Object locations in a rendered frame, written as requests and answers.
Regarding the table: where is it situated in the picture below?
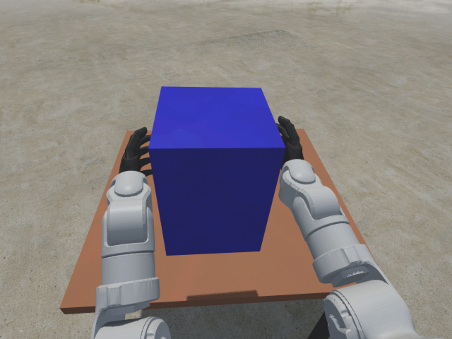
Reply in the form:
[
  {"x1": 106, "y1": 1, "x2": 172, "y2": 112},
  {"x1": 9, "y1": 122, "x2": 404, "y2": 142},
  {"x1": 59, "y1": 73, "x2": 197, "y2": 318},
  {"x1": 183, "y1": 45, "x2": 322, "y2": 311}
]
[{"x1": 59, "y1": 129, "x2": 376, "y2": 339}]

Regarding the robot left forearm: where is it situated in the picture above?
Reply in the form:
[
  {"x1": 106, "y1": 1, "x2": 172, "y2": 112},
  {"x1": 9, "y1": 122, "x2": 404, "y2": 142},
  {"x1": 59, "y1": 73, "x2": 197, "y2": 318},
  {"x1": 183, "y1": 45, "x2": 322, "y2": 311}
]
[{"x1": 91, "y1": 171, "x2": 160, "y2": 339}]

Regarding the robot left upper arm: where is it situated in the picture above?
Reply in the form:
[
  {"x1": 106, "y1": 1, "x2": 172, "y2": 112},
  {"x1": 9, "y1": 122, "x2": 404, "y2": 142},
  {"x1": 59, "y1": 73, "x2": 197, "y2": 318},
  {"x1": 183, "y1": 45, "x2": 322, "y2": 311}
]
[{"x1": 95, "y1": 316, "x2": 171, "y2": 339}]

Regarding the robot right forearm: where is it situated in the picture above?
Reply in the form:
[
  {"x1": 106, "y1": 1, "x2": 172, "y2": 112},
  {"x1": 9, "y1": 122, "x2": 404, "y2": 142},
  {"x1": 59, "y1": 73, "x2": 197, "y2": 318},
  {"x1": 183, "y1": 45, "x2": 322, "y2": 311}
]
[{"x1": 278, "y1": 159, "x2": 415, "y2": 329}]

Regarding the carton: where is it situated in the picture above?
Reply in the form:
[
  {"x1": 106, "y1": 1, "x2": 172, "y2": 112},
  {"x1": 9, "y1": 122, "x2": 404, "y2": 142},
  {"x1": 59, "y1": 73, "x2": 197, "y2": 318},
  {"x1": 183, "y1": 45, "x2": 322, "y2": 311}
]
[{"x1": 148, "y1": 86, "x2": 286, "y2": 256}]

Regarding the robot left hand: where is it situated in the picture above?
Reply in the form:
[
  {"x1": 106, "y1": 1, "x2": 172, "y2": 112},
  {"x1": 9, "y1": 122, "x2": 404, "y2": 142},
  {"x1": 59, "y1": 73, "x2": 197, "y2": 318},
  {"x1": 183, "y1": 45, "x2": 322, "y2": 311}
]
[{"x1": 119, "y1": 127, "x2": 153, "y2": 177}]

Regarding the robot right upper arm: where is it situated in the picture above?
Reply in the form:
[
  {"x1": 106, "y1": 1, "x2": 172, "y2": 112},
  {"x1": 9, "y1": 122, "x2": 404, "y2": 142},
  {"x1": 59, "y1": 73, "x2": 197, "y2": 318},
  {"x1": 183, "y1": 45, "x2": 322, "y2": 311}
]
[{"x1": 324, "y1": 279, "x2": 444, "y2": 339}]

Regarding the robot right hand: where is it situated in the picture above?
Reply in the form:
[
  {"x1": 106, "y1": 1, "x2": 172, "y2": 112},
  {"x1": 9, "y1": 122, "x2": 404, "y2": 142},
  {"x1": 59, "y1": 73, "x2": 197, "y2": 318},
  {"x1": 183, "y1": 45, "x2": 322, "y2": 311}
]
[{"x1": 276, "y1": 116, "x2": 304, "y2": 170}]

